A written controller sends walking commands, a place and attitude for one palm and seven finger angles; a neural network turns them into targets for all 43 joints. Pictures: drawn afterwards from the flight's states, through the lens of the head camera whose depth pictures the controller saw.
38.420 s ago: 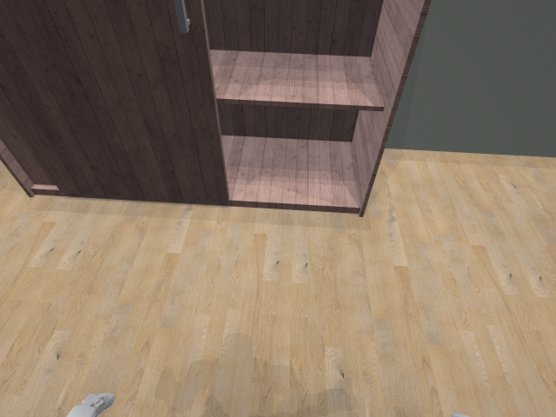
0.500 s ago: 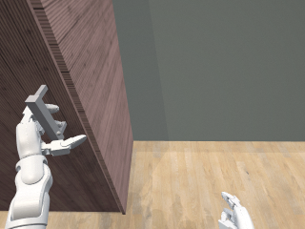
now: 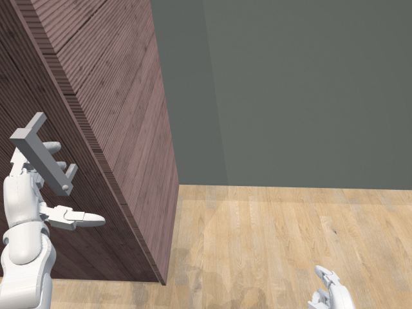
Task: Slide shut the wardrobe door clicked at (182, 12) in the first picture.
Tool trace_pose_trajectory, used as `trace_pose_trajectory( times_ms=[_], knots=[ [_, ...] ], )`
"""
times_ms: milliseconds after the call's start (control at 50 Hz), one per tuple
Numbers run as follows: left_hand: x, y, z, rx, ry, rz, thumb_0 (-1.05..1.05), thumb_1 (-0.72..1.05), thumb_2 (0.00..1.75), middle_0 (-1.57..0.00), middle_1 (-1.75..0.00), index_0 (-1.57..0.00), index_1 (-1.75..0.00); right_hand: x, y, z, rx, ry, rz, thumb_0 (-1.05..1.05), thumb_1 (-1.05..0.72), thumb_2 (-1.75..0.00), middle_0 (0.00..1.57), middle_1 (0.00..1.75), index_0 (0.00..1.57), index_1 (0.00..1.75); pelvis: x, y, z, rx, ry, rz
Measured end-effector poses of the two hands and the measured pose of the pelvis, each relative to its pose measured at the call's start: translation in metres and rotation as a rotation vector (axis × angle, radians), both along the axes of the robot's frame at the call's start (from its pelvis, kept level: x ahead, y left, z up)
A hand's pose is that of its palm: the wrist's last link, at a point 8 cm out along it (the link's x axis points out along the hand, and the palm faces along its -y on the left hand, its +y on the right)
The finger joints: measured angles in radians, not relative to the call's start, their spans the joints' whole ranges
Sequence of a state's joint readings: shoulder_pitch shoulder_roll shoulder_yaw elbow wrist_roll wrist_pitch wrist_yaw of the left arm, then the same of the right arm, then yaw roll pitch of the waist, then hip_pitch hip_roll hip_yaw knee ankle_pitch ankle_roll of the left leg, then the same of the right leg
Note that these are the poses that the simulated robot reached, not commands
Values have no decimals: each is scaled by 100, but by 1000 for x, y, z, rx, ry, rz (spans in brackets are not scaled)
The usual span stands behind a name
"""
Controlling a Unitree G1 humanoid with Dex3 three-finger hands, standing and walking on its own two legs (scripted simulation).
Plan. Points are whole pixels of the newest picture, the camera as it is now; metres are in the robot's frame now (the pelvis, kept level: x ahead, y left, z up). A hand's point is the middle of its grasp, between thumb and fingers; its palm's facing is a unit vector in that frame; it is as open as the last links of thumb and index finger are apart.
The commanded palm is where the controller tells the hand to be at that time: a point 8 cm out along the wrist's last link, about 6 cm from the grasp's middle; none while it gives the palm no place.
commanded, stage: slip the hand off the handle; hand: left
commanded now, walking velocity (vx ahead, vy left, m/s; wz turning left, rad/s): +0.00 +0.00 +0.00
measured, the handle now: (52, 156) +0.31 +0.30 +0.16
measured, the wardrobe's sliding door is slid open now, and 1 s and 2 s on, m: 0.00 0.00 0.00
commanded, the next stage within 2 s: draw the hand back to the body in 1.14 s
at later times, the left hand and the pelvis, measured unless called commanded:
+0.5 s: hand (16, 188) +0.26 +0.35 +0.14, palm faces +0.55 -0.80 -0.22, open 14.7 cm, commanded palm +0.21 +0.37 +0.14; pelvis -0.02 +0.02 +0.00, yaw +0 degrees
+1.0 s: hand out of the picture +0.17 +0.33 +0.13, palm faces +0.51 -0.83 -0.23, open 14.7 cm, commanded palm +0.11 +0.36 +0.14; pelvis -0.02 +0.03 +0.00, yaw +1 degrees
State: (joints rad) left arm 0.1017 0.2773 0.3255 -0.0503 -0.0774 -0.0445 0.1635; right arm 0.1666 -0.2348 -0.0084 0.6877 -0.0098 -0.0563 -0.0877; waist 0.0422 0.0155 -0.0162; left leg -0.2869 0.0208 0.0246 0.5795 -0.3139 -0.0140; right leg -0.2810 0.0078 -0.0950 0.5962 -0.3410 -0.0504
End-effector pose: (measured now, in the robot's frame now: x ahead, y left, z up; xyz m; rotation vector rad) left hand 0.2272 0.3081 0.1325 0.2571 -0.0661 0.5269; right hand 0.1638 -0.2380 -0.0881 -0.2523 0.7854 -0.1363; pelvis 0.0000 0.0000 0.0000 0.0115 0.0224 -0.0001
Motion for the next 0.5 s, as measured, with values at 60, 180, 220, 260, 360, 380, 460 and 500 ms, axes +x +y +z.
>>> trace_pose_trajectory(
  times_ms=[60,180,220,260,360,380,460,500],
  knots=[
    [-1,11,0,6,7,21,-1,-55,20,-26,-115,-26,-116,0,3,-1,3,4,-3,2,-91,-89,21,30,20,30,-1,0,-1,-2,3,-1],
    [-5,27,16,40,-62,33,-1,-55,20,-26,-115,-26,-115,-3,8,-4,4,5,-2,2,-91,-89,21,30,21,30,-4,4,-2,-8,4,3],
    [-5,31,18,43,-59,19,-1,-55,20,-26,-115,-26,-115,-6,9,-6,6,8,-6,2,-90,-89,21,30,21,30,-5,6,-2,-8,3,2],
    [-4,35,16,33,-41,5,-1,-55,20,-26,-115,-26,-115,-10,9,-6,6,11,-15,2,-90,-89,21,30,21,30,-7,7,-1,-8,3,1],
    [-8,53,8,-6,-2,18,-1,-55,20,-26,-115,-26,-115,-20,8,-5,-7,21,-39,2,-90,-89,21,30,21,30,-11,10,-1,-8,4,-6],
    [-10,56,7,-7,-4,27,-1,-55,20,-26,-115,-26,-115,-22,7,-4,-11,22,-41,2,-90,-89,21,30,21,30,-12,11,-1,-9,4,-7],
    [-16,67,9,13,-35,52,-1,-55,20,-26,-115,-26,-115,-30,7,-4,-32,27,-37,2,-90,-89,21,30,21,30,-16,15,-2,-15,6,-4],
    [-18,70,11,24,-47,48,-1,-55,20,-26,-115,-26,-115,-33,7,-5,-38,30,-35,2,-90,-89,21,30,21,30,-17,17,-3,-17,6,-2]
  ],
)
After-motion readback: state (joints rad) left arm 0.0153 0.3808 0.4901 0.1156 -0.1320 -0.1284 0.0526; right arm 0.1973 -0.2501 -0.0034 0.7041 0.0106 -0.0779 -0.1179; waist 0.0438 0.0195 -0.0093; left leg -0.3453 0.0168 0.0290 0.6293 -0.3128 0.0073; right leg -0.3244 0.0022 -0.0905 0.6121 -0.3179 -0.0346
